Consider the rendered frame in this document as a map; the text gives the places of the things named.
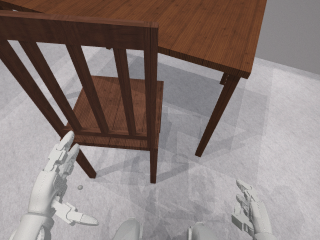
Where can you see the right robot shin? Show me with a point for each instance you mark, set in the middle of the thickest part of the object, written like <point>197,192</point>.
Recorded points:
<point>199,223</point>

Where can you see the right robot thigh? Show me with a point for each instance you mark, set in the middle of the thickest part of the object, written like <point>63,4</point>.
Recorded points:
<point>200,232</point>

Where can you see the left robot hand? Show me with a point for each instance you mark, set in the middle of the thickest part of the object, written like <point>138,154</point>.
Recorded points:
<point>52,179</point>

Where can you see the chair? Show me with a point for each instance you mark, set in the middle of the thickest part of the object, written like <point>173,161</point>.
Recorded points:
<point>110,112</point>

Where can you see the table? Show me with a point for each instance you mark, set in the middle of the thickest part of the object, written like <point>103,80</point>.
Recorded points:
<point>218,34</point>

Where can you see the right robot hand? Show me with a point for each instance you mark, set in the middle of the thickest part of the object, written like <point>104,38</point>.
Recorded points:
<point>255,218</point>

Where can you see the robot left forearm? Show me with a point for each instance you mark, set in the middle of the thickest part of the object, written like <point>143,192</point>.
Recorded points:
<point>33,226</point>

